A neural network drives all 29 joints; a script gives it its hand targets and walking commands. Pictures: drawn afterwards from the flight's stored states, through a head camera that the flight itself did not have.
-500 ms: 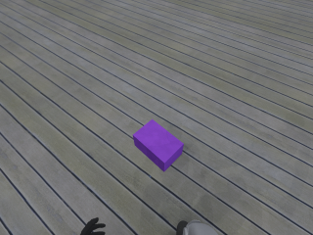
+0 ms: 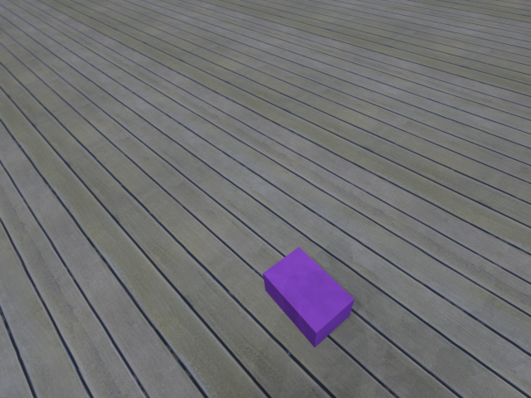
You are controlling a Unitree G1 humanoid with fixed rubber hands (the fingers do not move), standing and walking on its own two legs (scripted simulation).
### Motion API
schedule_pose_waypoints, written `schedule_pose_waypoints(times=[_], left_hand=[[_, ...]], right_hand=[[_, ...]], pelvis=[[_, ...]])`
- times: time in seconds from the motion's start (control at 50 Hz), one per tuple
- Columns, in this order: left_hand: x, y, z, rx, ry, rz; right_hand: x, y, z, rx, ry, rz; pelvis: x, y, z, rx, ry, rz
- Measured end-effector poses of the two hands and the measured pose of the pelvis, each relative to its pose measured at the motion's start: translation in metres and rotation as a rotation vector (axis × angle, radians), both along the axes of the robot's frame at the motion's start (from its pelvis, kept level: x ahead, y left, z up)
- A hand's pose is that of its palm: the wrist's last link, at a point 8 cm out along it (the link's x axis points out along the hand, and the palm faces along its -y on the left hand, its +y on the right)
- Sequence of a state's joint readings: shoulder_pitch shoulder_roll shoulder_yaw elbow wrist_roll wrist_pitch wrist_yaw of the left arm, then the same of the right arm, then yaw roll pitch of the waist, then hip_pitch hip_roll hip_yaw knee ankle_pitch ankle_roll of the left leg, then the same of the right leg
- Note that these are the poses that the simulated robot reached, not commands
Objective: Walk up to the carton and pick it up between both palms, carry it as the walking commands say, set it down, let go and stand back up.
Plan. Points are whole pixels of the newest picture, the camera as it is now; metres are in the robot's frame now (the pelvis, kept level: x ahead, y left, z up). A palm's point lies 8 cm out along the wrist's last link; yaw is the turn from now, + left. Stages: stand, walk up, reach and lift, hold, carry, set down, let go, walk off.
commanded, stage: walk up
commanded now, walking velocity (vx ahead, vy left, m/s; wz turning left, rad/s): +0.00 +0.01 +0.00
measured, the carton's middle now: (306, 294) +0.63 -0.04 -0.71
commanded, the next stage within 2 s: none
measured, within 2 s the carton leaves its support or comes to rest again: neither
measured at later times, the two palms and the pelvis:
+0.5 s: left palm out of the picture -0.01 +0.24 -0.14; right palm out of the picture +0.01 -0.18 -0.15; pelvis +0.01 +0.03 +0.00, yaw +0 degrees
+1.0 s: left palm out of the picture -0.01 +0.23 -0.15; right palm out of the picture +0.01 -0.21 -0.15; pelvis +0.00 +0.01 -0.01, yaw -6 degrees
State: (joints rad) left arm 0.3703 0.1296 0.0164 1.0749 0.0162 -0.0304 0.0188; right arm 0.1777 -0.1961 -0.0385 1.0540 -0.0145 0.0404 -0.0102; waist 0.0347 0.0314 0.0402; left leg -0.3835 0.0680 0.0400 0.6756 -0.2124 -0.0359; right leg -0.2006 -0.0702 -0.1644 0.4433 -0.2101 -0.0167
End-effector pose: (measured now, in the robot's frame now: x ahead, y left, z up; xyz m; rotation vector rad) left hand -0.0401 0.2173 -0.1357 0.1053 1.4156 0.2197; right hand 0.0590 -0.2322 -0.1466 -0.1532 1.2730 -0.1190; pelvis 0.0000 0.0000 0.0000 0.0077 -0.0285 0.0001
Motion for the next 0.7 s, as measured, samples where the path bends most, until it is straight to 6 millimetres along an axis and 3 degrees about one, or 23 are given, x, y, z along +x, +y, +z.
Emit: schedule_pose_waypoints(times=[0.08,0.16,0.24,0.34,0.44,0.7], left_hand=[[0.028,0.011,-0.022,-0.053,-0.036,0.001],[0.047,0.019,-0.024,-0.079,-0.047,-0.022],[0.054,0.029,-0.021,-0.074,-0.036,-0.045],[0.052,0.038,-0.018,-0.03,-0.019,-0.059],[0.037,0.034,-0.008,-0.004,0.007,-0.053],[0.013,-0.007,-0.012,-0.076,0.044,-0.031]], right_hand=[[-0.001,0.021,0.004,-0.049,0.008,0.001],[-0.011,0.038,0.015,-0.054,0.016,-0.021],[-0.022,0.048,0.015,-0.049,0.037,-0.055],[-0.035,0.052,0.005,-0.02,0.065,-0.084],[-0.046,0.05,-0.002,0.015,0.1,-0.094],[-0.056,0.041,0.003,0.02,0.121,-0.1]], pelvis=[[0.007,0.018,-0.007,-0.025,0.006,0.01],[0.009,0.028,-0.001,-0.022,0.011,0.001],[0.01,0.035,0.001,-0.016,0.019,-0.007],[0.008,0.035,-0.002,0.005,0.023,-0.015],[0.008,0.032,0.0,-0.006,0.017,-0.007],[0.01,0.019,0.003,-0.007,0.005,-0.006]])
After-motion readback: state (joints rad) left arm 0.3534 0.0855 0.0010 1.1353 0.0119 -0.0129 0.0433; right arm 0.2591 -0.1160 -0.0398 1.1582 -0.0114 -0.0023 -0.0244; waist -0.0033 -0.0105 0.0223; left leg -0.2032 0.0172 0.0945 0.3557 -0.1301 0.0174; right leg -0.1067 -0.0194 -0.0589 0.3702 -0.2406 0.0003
